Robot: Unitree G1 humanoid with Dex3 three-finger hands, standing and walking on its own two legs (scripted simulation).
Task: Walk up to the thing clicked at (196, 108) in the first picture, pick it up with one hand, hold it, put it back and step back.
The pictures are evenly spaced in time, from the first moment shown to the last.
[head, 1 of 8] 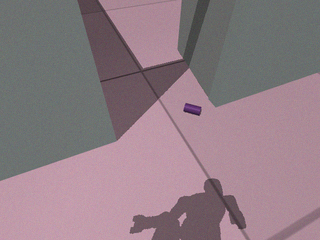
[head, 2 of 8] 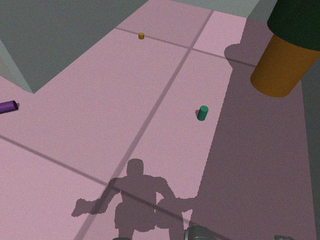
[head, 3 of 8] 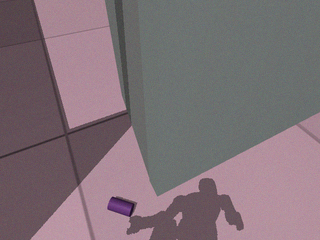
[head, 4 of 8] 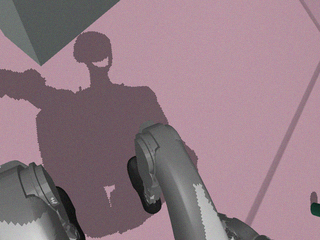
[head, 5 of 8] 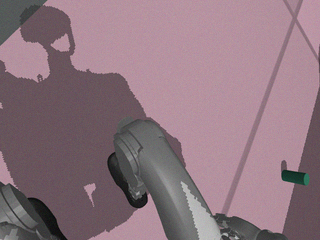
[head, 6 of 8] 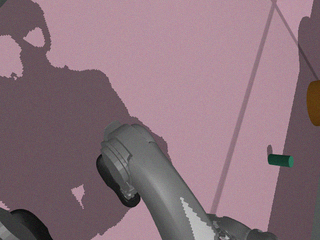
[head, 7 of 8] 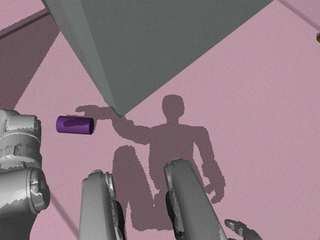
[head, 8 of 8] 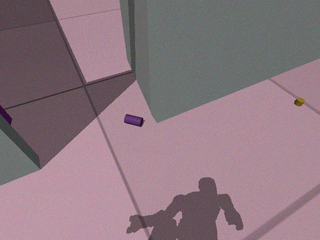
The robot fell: no
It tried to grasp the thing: no
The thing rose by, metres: 0.00
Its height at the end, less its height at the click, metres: +0.00
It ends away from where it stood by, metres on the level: 0.08
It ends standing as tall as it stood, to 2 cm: yes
